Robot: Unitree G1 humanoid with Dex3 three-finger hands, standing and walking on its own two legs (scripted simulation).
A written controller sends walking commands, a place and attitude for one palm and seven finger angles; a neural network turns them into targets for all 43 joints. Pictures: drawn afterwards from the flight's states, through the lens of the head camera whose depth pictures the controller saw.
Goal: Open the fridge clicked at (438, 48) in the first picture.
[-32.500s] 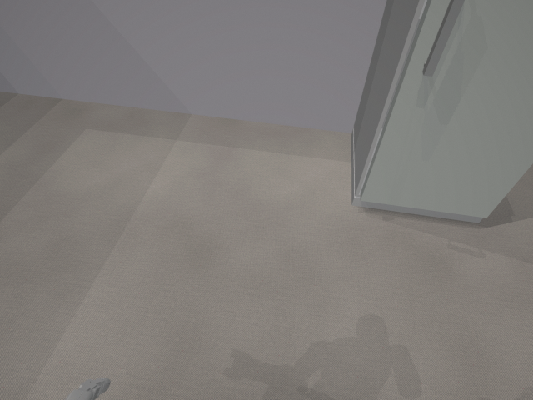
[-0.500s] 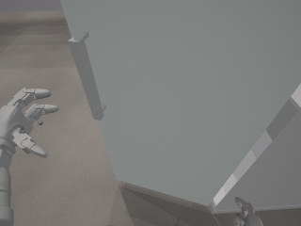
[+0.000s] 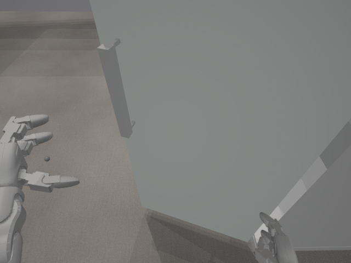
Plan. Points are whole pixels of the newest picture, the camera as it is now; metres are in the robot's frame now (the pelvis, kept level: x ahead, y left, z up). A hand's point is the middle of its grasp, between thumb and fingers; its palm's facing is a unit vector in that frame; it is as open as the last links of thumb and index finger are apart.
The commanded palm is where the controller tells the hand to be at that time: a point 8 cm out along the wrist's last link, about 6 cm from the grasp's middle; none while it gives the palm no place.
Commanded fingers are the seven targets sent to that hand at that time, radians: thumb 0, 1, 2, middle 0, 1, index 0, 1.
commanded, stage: draw the hand back to the body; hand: left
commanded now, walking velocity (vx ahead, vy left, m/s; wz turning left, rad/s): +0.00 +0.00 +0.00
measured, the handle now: (122, 93) +0.49 +0.21 +0.13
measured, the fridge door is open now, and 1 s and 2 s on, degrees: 71 71 71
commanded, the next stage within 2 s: step back with the hand held close in 0.90 s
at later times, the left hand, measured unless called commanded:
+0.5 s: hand (46, 168) +0.22 +0.26 +0.16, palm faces +0.44 -0.82 -0.38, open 9.0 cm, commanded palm +0.17 +0.30 +0.18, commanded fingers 0.00 0.90 0.90 -0.20 -0.30 -0.20 -0.30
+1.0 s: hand (44, 175) +0.21 +0.26 +0.16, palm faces +0.45 -0.81 -0.38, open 7.4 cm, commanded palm +0.16 +0.29 +0.18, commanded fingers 0.00 0.90 0.90 -0.20 -0.30 -0.20 -0.30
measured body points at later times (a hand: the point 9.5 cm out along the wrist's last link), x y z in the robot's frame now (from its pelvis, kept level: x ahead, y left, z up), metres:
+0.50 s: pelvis +0.02 +0.00 +0.01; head +0.00 -0.02 +0.46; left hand +0.19 +0.30 +0.18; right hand +0.21 -0.23 -0.07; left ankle +0.01 +0.10 -0.74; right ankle +0.00 -0.13 -0.74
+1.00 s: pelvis +0.01 -0.01 +0.01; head -0.01 -0.03 +0.46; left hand +0.18 +0.30 +0.18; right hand +0.20 -0.23 -0.08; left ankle +0.01 +0.10 -0.74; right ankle +0.00 -0.13 -0.74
